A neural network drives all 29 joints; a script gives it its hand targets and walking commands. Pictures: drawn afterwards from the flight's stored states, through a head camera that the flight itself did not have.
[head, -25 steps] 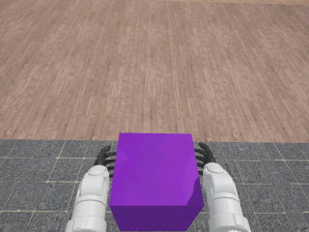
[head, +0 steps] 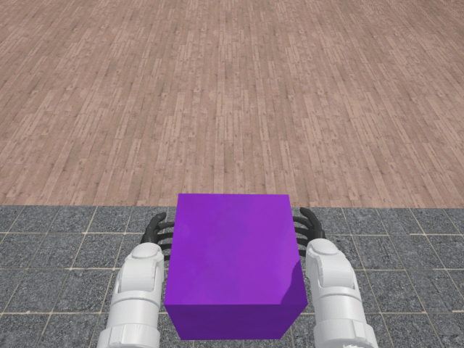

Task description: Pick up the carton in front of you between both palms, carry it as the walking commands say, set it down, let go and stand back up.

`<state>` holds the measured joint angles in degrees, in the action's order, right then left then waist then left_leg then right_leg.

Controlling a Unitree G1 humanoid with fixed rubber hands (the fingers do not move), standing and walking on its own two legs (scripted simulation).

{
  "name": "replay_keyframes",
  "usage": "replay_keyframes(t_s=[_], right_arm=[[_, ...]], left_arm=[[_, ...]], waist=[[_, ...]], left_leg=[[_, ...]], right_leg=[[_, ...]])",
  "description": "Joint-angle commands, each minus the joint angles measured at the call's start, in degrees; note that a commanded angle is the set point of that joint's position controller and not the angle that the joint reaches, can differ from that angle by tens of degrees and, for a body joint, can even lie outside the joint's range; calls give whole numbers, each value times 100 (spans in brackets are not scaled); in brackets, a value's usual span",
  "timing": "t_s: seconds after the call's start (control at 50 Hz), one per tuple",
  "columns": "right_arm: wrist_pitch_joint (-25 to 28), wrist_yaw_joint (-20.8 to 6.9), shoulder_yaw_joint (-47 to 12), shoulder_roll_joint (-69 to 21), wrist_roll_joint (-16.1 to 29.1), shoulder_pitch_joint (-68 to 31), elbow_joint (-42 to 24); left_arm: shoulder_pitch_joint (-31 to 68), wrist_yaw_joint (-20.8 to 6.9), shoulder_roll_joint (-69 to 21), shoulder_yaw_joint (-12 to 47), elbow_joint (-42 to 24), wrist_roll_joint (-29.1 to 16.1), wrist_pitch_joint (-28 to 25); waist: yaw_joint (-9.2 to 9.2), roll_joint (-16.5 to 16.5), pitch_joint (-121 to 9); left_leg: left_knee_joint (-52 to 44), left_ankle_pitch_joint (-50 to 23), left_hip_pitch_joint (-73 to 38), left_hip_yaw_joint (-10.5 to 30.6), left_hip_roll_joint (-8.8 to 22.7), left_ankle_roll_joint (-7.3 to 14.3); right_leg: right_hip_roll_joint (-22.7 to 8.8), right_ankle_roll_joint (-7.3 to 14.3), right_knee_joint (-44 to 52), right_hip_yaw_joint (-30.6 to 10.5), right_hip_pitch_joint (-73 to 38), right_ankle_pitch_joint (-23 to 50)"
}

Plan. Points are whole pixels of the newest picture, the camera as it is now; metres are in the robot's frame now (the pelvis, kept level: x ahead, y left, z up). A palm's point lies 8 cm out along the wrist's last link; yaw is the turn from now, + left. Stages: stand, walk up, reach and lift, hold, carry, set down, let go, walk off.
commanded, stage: reach and lift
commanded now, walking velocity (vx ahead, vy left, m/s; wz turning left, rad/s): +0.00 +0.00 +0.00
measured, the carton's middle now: (232, 270) +0.29 +0.00 -0.06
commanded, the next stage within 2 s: hold in 0.38 s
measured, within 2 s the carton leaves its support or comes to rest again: neither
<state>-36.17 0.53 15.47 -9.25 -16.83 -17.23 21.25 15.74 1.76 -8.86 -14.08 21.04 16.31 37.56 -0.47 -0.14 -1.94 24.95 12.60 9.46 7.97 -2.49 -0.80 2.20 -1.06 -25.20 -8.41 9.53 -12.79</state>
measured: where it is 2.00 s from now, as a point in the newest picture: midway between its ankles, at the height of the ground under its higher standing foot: outside the picture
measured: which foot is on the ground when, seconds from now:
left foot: down 0.00-1.00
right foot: down 0.00-1.00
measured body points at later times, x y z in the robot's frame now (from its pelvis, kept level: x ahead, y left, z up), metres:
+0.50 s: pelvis +0.01 +0.00 +0.00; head -0.04 +0.00 +0.45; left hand +0.30 +0.15 +0.03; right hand +0.30 -0.15 +0.04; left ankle +0.01 +0.13 -0.74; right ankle +0.01 -0.13 -0.74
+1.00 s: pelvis -0.01 +0.00 +0.00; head -0.05 +0.00 +0.45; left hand +0.29 +0.15 +0.04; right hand +0.30 -0.15 +0.05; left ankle +0.01 +0.13 -0.74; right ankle +0.01 -0.13 -0.74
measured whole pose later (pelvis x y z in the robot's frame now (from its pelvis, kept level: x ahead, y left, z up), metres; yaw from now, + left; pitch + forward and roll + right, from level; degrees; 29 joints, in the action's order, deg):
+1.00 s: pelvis -0.01 +0.00 +0.00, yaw +0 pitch -6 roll +0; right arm -42.3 0.2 14.7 -9.4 -17.2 -17.7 16.6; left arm 16.4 1.3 -9.0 -13.1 16.5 16.8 44.2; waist -0.5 -0.1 -0.9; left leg 22.6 11.4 5.1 7.7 -2.3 -0.7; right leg 1.9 -1.0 -22.8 -7.9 5.2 -11.6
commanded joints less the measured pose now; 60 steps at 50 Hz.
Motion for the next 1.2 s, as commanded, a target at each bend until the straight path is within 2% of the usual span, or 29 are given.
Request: replay_keyframes(t_s=[0.0, 0.16, 0.34, 0.46, 0.56, 0.62, 0.82, 0.96, 1.18], right_arm=[[63, -1581, -3285, -5696, 1519, -2659, 7], [-49, -1547, -3409, -5667, 1609, -2418, -272], [-164, -1530, -3433, -5668, 1634, -2428, -395], [-389, -1493, -3845, -5691, 1896, -2409, -984], [-578, -1509, -3418, -5449, 1645, -2359, -607], [-561, -1563, -3354, -5519, 1641, -2623, -531], [-495, -1609, -3386, -5653, 1678, -3017, -455], [-502, -1621, -3340, -5616, 1645, -2963, -391], [-534, -1589, -3408, -5579, 1693, -2668, -602]], left_arm=[[3339, -1604, -5612, 3326, -542, -1643, -297], [3099, -1582, -5553, 3442, -820, -1719, -176], [3144, -1598, -5490, 3462, -953, -1749, -66], [3164, -1572, -5492, 3899, -1542, -2016, 154], [3055, -1573, -5292, 3437, -1133, -1728, 363], [3308, -1628, -5376, 3374, -1047, -1730, 349], [3749, -1658, -5536, 3463, -1018, -1810, 272], [3659, -1651, -5530, 3399, -935, -1765, 284], [3374, -1622, -5479, 3465, -1152, -1812, 315]], waist=[[12, 40, -1671], [14, 28, -1608], [21, -7, -1468], [-13, -13, -1765], [36, 0, -914], [25, 5, -919], [-11, 14, -1301], [-3, 19, -1291], [1, 16, -1370]], left_leg=[[-373, -1227, -572, -377, -307, -25], [-436, -1485, -722, -356, -329, -36], [-494, -1303, -714, -368, -341, -20], [-553, -1645, -948, -334, -342, -38], [-717, -700, -688, -386, -315, 3], [-700, -493, -648, -398, -292, 10], [-609, -508, -678, -407, -288, -7], [-627, -618, -697, -403, -286, -6], [-650, -1100, -833, -375, -300, -15]], right_leg=[[358, -16, 329, 440, -569, 1315], [364, -34, 407, 400, -706, 1598], [344, -47, 473, 391, -744, 1477], [343, -76, 526, 382, -1017, 1906], [313, -22, 704, 416, -692, 834], [296, 1, 698, 436, -612, 604], [300, 6, 593, 467, -656, 612], [309, 1, 603, 475, -684, 720], [331, -27, 618, 446, -862, 1235]])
